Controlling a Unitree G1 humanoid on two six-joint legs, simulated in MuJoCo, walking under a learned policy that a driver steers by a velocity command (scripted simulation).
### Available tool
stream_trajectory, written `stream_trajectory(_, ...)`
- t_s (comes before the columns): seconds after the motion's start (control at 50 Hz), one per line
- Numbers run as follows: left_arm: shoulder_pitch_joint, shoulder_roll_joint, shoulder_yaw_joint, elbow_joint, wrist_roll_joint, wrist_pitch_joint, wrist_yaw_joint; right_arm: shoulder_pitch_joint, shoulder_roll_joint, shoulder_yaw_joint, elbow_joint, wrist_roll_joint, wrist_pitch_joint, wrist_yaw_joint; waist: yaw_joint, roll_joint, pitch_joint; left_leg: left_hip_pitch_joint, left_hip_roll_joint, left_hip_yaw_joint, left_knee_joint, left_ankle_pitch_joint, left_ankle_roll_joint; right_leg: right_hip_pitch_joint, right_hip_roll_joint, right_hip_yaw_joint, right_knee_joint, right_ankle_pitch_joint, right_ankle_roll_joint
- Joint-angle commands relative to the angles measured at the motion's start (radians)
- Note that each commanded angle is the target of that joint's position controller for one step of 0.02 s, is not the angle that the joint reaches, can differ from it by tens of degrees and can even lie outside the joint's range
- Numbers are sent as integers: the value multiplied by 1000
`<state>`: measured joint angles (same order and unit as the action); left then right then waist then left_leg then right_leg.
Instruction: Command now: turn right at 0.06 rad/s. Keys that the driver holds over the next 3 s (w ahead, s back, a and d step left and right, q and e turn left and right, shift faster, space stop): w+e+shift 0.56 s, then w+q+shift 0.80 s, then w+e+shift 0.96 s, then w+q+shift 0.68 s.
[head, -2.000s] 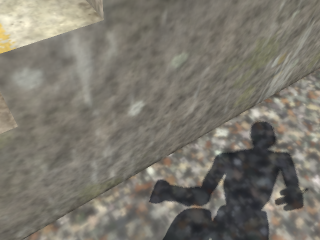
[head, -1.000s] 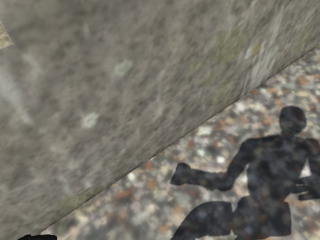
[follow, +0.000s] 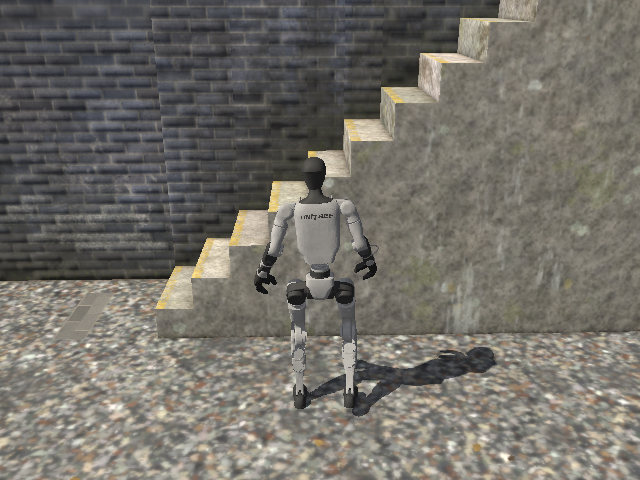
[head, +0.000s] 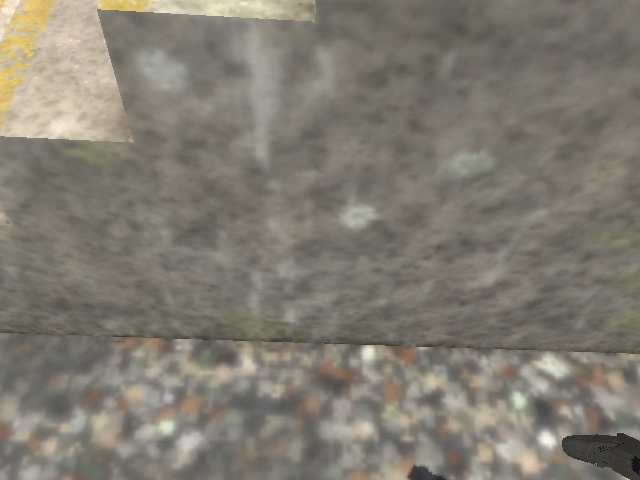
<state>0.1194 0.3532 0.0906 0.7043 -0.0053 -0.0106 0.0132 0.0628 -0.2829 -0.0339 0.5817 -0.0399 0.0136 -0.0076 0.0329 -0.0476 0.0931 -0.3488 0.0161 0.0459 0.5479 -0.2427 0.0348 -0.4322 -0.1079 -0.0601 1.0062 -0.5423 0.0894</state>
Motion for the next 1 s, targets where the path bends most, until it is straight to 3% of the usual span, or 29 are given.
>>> stream_trajectory(0.02, 30, 47, -10, -31, 14, 14, 11, -16, -79, -16, 2, 2, -46, -3, -14, 166, -267, 219, 245, -87, -160, 663, 181, 3, -7, 96, 62, 90, 21)
stream_trajectory(0.06, 51, 50, -12, -24, -2, 23, 19, -46, -84, -16, 22, 0, -41, -8, -7, 190, -219, 163, 222, -18, -189, 533, 158, 48, 8, 72, -1, 131, 25)
stream_trajectory(0.12, -25, 81, -6, -76, -8, 15, 19, -30, -169, -46, 34, 11, -13, -40, -59, 182, -155, 184, 287, -59, -227, 357, 189, -43, 1, 39, -26, 122, 4)
stream_trajectory(0.2, -13, 47, -14, -105, -3, 40, 6, -27, -144, -52, 60, 11, -9, -52, -61, 173, -140, 206, 338, -62, -240, 286, 197, -66, -28, 34, -65, 85, -14)
stream_trajectory(0.3, 61, 25, -11, -126, 2, 70, -17, -79, -158, -69, 69, 29, -8, -50, -7, 158, -199, 208, 348, 21, -144, 362, 131, 81, 0, -20, -268, 180, -77)
stream_trajectory(0.34, 158, 51, 11, -82, 5, 73, -9, -22, -112, -68, 101, 54, 3, -42, 18, 46, -193, 121, 265, 115, 38, 155, 21, 222, 70, -14, -468, 329, -153)
stream_trajectory(0.36, 220, 154, 42, -85, -2, 69, 12, -24, -71, -60, 91, 28, 6, -29, 29, -162, -161, -128, 159, 197, 297, -103, -74, 393, -78, 224, -557, 747, -236)
stream_trajectory(0.38, 211, 287, 67, -122, 30, 50, 16, -132, -45, -45, 4, 3, -1, -30, 38, -336, -152, -428, -18, 79, 549, -454, -147, 441, -287, 671, -658, 885, -444)
stream_trajectory(0.4, 190, 258, 68, -140, 49, 22, 11, -187, -105, -61, 4, 3, -6, -28, 77, -154, -214, -450, -6, -104, 680, -441, -133, 449, -282, 641, -687, 734, -456)
stream_trajectory(0.42, 161, 241, 61, -139, 40, 2, 11, -164, -110, -67, 8, 29, -13, -29, 33, -110, -196, -470, -1, -147, 685, -341, -111, 444, -230, 579, -683, 648, -407)
stream_trajectory(0.44, 95, 208, 56, -149, 10, -2, 15, -126, -121, -74, 32, 28, -14, -37, -5, -42, -167, -474, 18, -154, 654, -245, -107, 425, -183, 507, -667, 617, -346)
stream_trajectory(0.46, 44, 173, 44, -162, -12, 6, 24, -116, -140, -79, 40, 13, -15, -45, -21, -40, -158, -458, 22, -160, 620, -175, -113, 394, -161, 468, -658, 635, -313)
stream_trajectory(0.48, 21, 153, 34, -173, -16, 15, 32, -99, -132, -80, 47, 7, -17, -44, -35, -48, -173, -394, 8, -153, 612, -124, -120, 350, -128, 431, -653, 669, -294)
stream_trajectory(0.5, 17, 137, 27, -182, -13, 14, 35, -67, -123, -79, 55, 13, -14, -39, -43, -41, -195, -353, -6, -151, 598, -88, -126, 330, -102, 408, -645, 688, -288)
stream_trajectory(0.52, 8, 139, 28, -172, -26, 30, 42, -48, -104, -73, 56, 29, -21, -45, -64, -85, -198, -283, -30, -108, 546, -37, -123, 281, -25, 319, -619, 697, -297)
stream_trajectory(0.56, 9, 128, 25, -192, -11, 53, 36, -6, -82, -58, 83, 32, -25, -55, -57, -86, -184, -200, -69, -75, 368, 15, -126, 227, 39, 292, -599, 666, -297)
stream_trajectory(0.6, 9, 121, 18, -207, 13, 65, 17, 79, -80, -50, 133, 36, -23, -61, -36, -108, -198, -107, -61, -21, 238, 20, -117, 220, 43, 270, -602, 545, -303)
stream_trajectory(0.66, 75, 88, -1, -189, 35, 64, -21, 133, -133, -61, 143, 58, -35, -57, 3, -160, -159, -6, -23, 8, 171, -52, -75, 179, 12, 318, -598, 367, -339)
stream_trajectory(0.7, 54, 44, -22, -187, 34, 64, -32, 187, -138, -61, 154, 51, -52, -50, -34, -137, -124, 113, 0, 15, -6, 52, -28, 137, 31, 308, -535, 288, -303)
stream_trajectory(0.72, 72, -9, -43, -183, 45, 63, -29, 188, -143, -51, 149, 23, -59, -46, -36, -41, -118, 186, 90, -120, -119, 114, 5, 101, 86, 255, -412, 281, -239)
stream_trajectory(0.74, 116, -36, -52, -204, 70, 57, -23, 160, -244, -57, 117, -5, -64, -45, 28, 225, -120, 240, 329, -457, -178, 406, 125, -11, 180, 188, -208, 15, -146)
stream_trajectory(0.76, 59, 40, -29, -211, 54, 52, -11, 137, -234, -52, 114, -24, -71, -51, -13, 311, -101, 152, 459, -735, -275, 454, 320, -71, 195, 207, -11, -125, -62)
stream_trajectory(0.78, 28, 117, -7, -217, 39, 48, -5, 146, -252, -60, 121, -1, -79, -54, -24, 237, -105, 145, 444, -752, -282, 339, 320, -100, 185, 231, 137, -96, -38)
stream_trajectory(0.8, 7, 128, 2, -218, 38, 48, -5, 149, -257, -66, 132, 26, -78, -57, -25, 207, -105, 173, 376, -654, -262, 263, 262, -132, 179, 234, 198, -47, -20)
stream_trajectory(0.84, -21, 78, -8, -226, 43, 56, -7, 145, -271, -78, 117, 54, -54, -63, -33, 205, -88, 193, 259, -498, -241, 211, 173, -152, 166, 222, 135, 17, 4)
stream_trajectory(0.88, -47, -6, -34, -232, 28, 43, -16, 126, -244, -80, 90, 57, -17, -74, -39, 233, -107, 184, 158, -380, -218, 275, 112, -65, 190, 155, -77, 45, 17)
stream_trajectory(0.92, -48, -54, -48, -227, 13, 22, -20, 133, -238, -92, 71, 62, 16, -80, -48, 280, -158, 192, 123, -354, -173, 392, 89, 49, 212, 129, -275, 50, 19)
stream_trajectory(0.96, 21, -32, -36, -193, -5, 3, -26, 133, -226, -98, 50, 89, 44, -80, -31, 316, -202, 184, 116, -380, -137, 394, 64, 161, 220, 114, -469, 200, 17)
stream_trajectory(1.0, 122, 19, -3, -134, -9, 5, -10, 143, -169, -85, 32, 96, 39, -71, -2, 220, -214, -10, 44, -336, -45, 156, 1, 406, 177, 97, -669, 392, -9)
